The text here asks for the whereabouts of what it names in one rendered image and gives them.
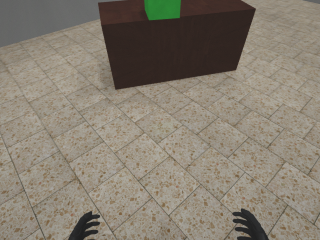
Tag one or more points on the carton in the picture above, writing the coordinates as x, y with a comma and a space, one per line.
162, 9

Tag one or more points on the pedestal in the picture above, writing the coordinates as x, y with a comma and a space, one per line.
208, 38

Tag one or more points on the left robot hand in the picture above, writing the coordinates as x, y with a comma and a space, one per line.
79, 232

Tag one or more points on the right robot hand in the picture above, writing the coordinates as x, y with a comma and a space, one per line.
254, 230

